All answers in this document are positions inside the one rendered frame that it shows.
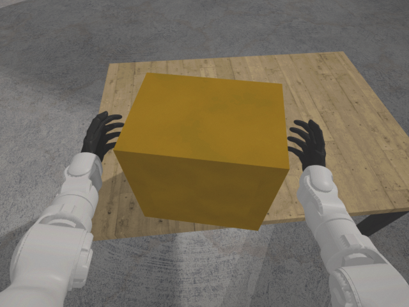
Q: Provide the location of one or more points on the right robot upper arm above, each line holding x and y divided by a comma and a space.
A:
373, 285

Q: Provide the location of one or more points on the left robot upper arm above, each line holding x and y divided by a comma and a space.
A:
53, 261

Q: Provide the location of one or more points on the table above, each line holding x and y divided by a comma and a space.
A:
367, 151

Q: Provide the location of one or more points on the robot right forearm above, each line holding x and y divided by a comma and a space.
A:
338, 237

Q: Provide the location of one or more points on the carton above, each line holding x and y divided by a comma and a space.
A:
205, 150

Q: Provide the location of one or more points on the robot right hand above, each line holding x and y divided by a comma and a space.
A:
314, 146

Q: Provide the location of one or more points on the robot left forearm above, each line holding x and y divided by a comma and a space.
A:
75, 203

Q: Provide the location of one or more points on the robot left hand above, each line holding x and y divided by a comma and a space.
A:
96, 137

